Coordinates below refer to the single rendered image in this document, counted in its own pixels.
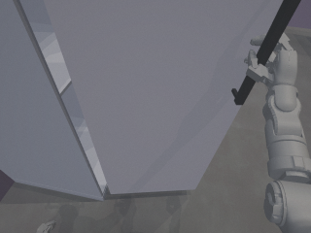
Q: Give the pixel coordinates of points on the robot right forearm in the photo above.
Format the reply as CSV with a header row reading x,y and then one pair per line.
x,y
288,154

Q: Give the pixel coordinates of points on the right robot upper arm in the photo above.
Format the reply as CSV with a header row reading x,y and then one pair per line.
x,y
288,205

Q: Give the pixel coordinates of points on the fridge door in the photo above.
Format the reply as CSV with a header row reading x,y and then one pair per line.
x,y
154,78

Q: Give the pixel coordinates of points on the robot left hand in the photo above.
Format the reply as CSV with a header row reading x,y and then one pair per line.
x,y
46,228

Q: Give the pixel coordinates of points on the robot right hand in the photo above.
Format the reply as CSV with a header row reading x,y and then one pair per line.
x,y
283,66

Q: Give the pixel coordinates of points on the handle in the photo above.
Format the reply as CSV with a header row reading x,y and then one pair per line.
x,y
277,28

